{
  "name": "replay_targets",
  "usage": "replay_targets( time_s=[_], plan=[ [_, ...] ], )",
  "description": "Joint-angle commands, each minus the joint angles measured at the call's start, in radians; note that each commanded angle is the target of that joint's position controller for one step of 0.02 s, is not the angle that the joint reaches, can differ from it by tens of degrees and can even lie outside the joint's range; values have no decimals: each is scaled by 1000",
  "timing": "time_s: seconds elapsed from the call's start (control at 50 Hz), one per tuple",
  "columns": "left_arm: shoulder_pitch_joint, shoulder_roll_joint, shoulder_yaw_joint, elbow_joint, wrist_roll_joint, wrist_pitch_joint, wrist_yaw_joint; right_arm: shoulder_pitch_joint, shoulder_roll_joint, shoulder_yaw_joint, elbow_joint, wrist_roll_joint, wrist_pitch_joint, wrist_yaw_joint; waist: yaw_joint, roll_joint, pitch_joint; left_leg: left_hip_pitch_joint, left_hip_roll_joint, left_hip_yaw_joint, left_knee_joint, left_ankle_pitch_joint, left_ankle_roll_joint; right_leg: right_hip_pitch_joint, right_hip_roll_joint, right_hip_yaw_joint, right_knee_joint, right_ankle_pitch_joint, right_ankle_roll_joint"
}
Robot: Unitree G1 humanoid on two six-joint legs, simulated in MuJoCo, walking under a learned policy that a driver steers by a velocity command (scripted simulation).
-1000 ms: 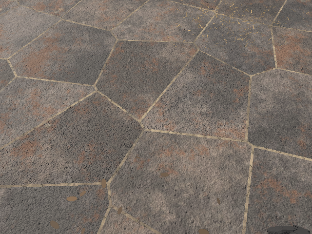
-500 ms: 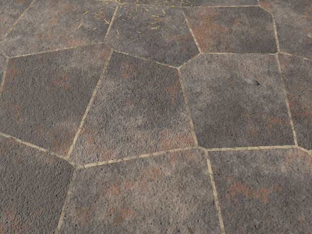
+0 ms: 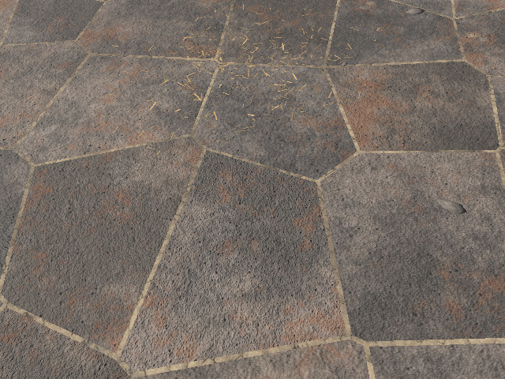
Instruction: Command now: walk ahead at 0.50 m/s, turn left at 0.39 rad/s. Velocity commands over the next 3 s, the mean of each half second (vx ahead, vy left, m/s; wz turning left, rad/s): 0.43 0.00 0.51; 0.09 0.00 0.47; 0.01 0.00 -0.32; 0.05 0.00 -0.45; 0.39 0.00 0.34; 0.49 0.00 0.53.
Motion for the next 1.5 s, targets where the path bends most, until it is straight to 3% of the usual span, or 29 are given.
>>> replay_targets(
  time_s=[0.02, 0.14, 0.22, 0.24, 0.26, 0.28, 0.3, 0.34, 0.36, 0.44, 0.64, 0.72, 0.74, 0.76, 0.78, 0.8, 0.84, 0.92, 1.0, 1.1, 1.12, 1.14, 1.16, 1.2, 1.24, 1.36, 1.44, 1.48, 1.5],
  plan=[
    [-10, 88, 11, -41, 0, -19, 8, -78, -12, 4, -68, 2, -13, 8, -4, -98, 59, -22, -3, 35, -102, 114, -4, -58, -268, 69, -101, 395, -29],
    [95, 118, 12, 12, 10, -5, 26, -223, -5, 23, -133, -9, -17, 21, 32, -101, 74, 27, -55, 155, -310, 27, 58, 108, -312, -11, 5, 694, -17],
    [66, 176, 25, 5, 18, 15, 33, -13, -66, -6, -80, -12, -23, 9, -73, -147, -71, 325, -173, 200, -371, -172, 160, 122, -332, -60, 402, 1071, -16],
    [38, 185, 29, -10, 12, 19, 28, 129, -107, -27, -38, -20, -32, 2, -151, -111, -139, 537, -161, 137, -476, -138, 203, -4, -312, -78, 636, 896, 4],
    [47, 120, 13, -60, -4, 12, 15, 217, -225, -63, -30, -28, -30, -14, -165, 57, -242, 819, 97, -225, -516, -206, 310, -320, -220, -93, 1004, 356, 46],
    [7, 109, 17, -125, -7, 0, -1, 167, -274, -74, -50, -1, -20, -13, -114, 170, -302, 970, 287, -735, -669, -124, 443, -651, -7, 73, 1257, -310, 79],
    [-99, 145, 22, -147, 6, -12, -7, 138, -247, -68, -41, 20, -12, -19, -120, 14, -179, 887, 253, -587, -687, -110, 402, -751, -96, 198, 1232, -215, 65],
    [-89, 128, 22, -142, -11, -24, -3, 26, -149, -41, -56, 18, -18, -29, -24, -85, 2, 617, 178, -356, -703, 280, 309, -658, -156, 183, 1062, -108, 80],
    [-72, 122, 22, -142, 6, -5, 3, -6, -129, -33, -63, 27, -26, -34, 11, -87, 16, 539, 128, -266, -695, 450, 280, -590, -166, 183, 1005, -112, 100],
    [-55, 84, 18, -161, 23, 54, 2, 11, -163, -34, -66, 24, -51, -28, 43, -26, -47, 475, 30, -133, -647, 792, 237, -511, -129, 146, 852, -60, 150],
    [-296, 130, 7, -270, 1, 61, 10, 112, -185, -40, -92, 8, 5, -55, -61, 50, -67, 628, 34, -277, -517, 715, 156, -553, -72, 185, 507, 50, 130],
    [-134, 168, 15, -236, 3, 36, 26, -2, -208, -48, -139, 15, 7, -54, 41, 47, -70, 534, -30, -346, -363, 586, 82, -256, -44, 207, 197, 111, 76],
    [-54, 217, 26, -231, 16, 23, 37, -8, -171, -36, -168, 33, -3, -49, 68, -55, -145, 444, -92, -298, -186, 389, 37, -60, -195, 326, 141, 353, 33],
    [-90, 302, 36, -265, 8, 36, 43, 125, -89, -23, -183, 47, 0, -53, -13, -294, -242, 243, -281, -123, 79, -464, -3, 128, -505, 632, 165, 872, -109],
    [-66, 254, 33, -260, -18, 57, 35, 202, -168, -37, -147, 10, 20, -63, -26, -247, -307, 217, -247, -69, 240, -613, -6, 67, -571, 724, 175, 919, -203],
    [-98, 185, 14, -275, -16, 65, 33, 160, -192, -46, -128, -5, 33, -61, -26, -129, -222, 205, -212, -92, 304, -531, -15, -10, -500, 624, 159, 799, -194],
    [-189, 134, -2, -287, -2, 78, 35, 80, -167, -43, -140, -1, 54, -44, -39, -124, -108, 199, -167, -82, 263, -416, -44, -134, -354, 423, 98, 504, -117],
    [-178, 154, 4, -264, 11, 71, 26, 72, -133, -25, -144, 15, 75, -27, -33, -184, -110, 258, -188, -55, 163, -354, -73, -186, -286, 305, 71, 440, -112],
    [-177, 139, -7, -230, 13, 71, 9, 34, -82, 12, -128, 6, 88, -36, -21, -222, -104, 393, -145, -16, -181, -377, -53, -241, -261, 331, 16, 114, -99],
    [-134, 223, 31, -201, -4, 112, -13, 75, -116, 15, -86, 13, 59, -64, -37, -200, -45, 566, -154, 40, -591, -168, 8, -338, -237, 431, 40, -15, -41],
    [-123, 202, 30, -205, -10, 113, -14, 71, -153, 11, -91, 3, 43, -70, -30, -137, -46, 622, -75, -49, -653, -175, 32, -404, -210, 421, 70, -69, 9],
    [-139, 137, 17, -235, -23, 107, -18, 62, -223, -1, -107, -11, 33, -78, -26, 36, -59, 643, 109, -248, -728, -301, 90, -500, -120, 329, 200, -157, 66],
    [-196, 140, 23, -252, -21, 108, -10, -7, -252, -14, -114, -4, 33, -75, -38, 189, 16, 422, 254, -361, -804, -297, 180, -480, 14, 170, 426, -239, 80],
    [-120, 167, 47, -207, -5, 124, -7, -114, -159, 8, -144, -8, 20, -81, 26, 82, 42, 353, 221, -233, -758, 10, 201, -437, -7, 201, 751, -262, 71],
    [-51, 159, 55, -178, 6, 136, -8, -139, -131, 17, -156, 2, 13, -90, 55, 88, 9, 441, 167, -109, -695, 252, 172, -469, -20, 192, 852, -220, 82],
    [-156, 108, 34, -233, -5, 150, -34, -27, -174, -3, -129, 2, 19, -82, -39, 128, -41, 634, 186, -36, -588, 389, 170, -434, -56, 122, 576, -256, 115],
    [-129, 121, 37, -248, -14, 146, -38, -46, -216, -24, -130, 3, 26, -63, -20, 132, -59, 590, 202, -11, -500, 393, 139, -293, -34, 66, 366, -195, 81],
    [-86, 154, 46, -241, 2, 124, -24, -30, -206, -27, -123, 8, 24, -58, 22, 10, -75, 457, 148, 73, -318, 161, 38, -115, -58, 162, 108, 58, 51],
    [-65, 280, 71, -256, 11, 109, -17, -1, -133, -10, -158, -5, 28, -52, -1, -258, -92, 217, 33, 162, -64, -307, -41, 24, -326, 520, 63, 379, -11]
  ],
)
Next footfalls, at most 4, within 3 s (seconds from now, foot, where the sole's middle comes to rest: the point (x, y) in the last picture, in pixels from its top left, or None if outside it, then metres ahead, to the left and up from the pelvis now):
0.24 left None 0.26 0.10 -0.78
0.74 right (268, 378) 0.50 0.02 -0.78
1.12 left None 0.31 0.15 -0.78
1.48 right None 0.38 -0.06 -0.78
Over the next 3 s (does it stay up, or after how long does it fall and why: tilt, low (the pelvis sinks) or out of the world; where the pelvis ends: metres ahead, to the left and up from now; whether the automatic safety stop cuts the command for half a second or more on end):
stays up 0.75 0.14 -0.03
